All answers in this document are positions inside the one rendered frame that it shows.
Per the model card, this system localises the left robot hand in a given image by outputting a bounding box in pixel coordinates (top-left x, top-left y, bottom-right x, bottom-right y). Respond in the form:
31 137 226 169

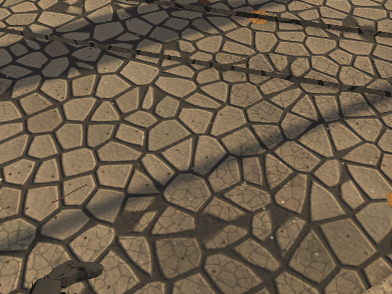
29 260 104 294

